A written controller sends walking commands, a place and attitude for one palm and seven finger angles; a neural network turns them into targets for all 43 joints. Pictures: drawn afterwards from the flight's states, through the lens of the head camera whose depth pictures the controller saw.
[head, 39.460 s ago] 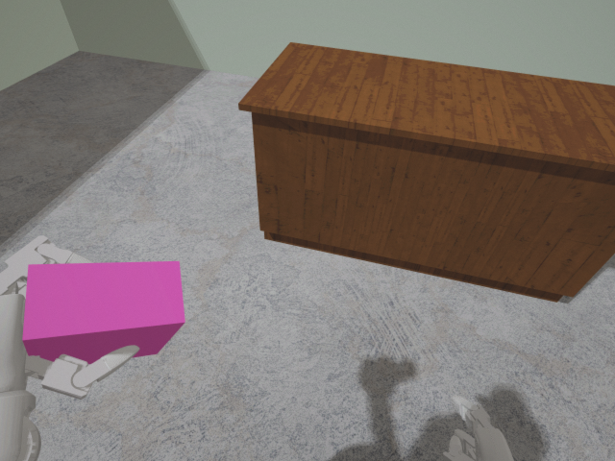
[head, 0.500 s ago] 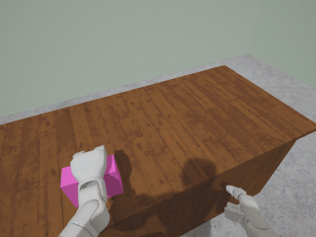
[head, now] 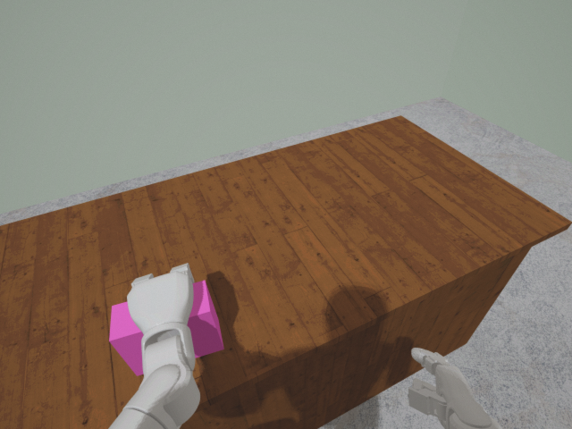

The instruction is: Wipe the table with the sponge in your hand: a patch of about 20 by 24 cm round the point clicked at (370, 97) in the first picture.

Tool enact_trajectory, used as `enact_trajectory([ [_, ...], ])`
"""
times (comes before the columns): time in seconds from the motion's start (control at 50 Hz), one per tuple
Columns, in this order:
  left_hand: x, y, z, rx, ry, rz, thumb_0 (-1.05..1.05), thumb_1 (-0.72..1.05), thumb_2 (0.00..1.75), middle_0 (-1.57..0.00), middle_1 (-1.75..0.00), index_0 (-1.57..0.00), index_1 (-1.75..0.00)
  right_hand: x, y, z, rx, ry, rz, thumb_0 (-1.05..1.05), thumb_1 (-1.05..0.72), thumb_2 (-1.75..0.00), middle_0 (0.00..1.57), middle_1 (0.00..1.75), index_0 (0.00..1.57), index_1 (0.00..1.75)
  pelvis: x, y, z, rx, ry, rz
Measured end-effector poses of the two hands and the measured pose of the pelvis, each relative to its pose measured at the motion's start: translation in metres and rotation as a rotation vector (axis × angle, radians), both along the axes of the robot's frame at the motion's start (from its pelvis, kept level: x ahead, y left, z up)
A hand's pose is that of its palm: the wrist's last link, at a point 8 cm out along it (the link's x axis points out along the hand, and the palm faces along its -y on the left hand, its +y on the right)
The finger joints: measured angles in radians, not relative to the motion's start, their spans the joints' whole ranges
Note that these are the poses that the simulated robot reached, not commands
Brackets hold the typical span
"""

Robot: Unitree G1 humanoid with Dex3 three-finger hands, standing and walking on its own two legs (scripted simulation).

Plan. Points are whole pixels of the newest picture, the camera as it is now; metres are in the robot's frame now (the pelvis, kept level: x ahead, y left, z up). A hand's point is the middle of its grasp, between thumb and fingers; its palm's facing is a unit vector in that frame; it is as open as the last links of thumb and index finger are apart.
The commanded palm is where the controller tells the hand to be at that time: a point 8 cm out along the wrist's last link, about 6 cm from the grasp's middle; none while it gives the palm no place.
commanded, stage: wipe back along the third lane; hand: left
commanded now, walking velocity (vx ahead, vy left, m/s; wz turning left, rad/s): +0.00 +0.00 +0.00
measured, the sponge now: (174, 334) +0.27 +0.22 -0.04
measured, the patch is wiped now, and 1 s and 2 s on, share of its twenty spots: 1.00 1.00 1.00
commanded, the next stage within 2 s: slide back across to the middle lane in 0.18 s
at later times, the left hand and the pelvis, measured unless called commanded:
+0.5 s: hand (168, 319) +0.27 +0.22 +0.02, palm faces +0.03 -0.11 -0.99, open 10.1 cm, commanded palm +0.20 +0.21 +0.05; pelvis +0.00 +0.00 +0.00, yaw -1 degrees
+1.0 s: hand (128, 346) +0.22 +0.26 +0.02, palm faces +0.01 -0.13 -0.99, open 10.1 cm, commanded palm +0.17 +0.26 +0.06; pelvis +0.00 +0.00 +0.01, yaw -1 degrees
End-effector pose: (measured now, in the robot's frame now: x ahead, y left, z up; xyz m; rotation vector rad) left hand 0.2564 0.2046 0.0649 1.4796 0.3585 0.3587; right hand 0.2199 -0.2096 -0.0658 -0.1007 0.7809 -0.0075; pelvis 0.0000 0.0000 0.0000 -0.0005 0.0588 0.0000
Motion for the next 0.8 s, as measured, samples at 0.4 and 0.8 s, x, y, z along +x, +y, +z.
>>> enact_trajectory([
  [0.4, -0.003, 0.002, 0.001, -0.022, 0.004, 0.003, 0.00, -0.49, 1.09, -0.65, -1.41, -0.69, -1.42, -0.002, 0.007, 0.005, 0.001, -0.023, 0.005, 0.01, -0.91, -0.90, 0.20, 0.30, 0.20, 0.30, -0.008, 0.002, 0.000, 0.002, -0.010, -0.006],
  [0.8, -0.034, 0.029, 0.009, -0.086, -0.004, 0.038, -0.01, -0.50, 1.09, -0.67, -1.39, -0.71, -1.39, 0.020, 0.007, 0.021, -0.013, -0.090, 0.034, 0.01, -0.91, -0.90, 0.20, 0.30, 0.20, 0.30, 0.001, -0.001, 0.006, -0.001, -0.059, -0.011],
])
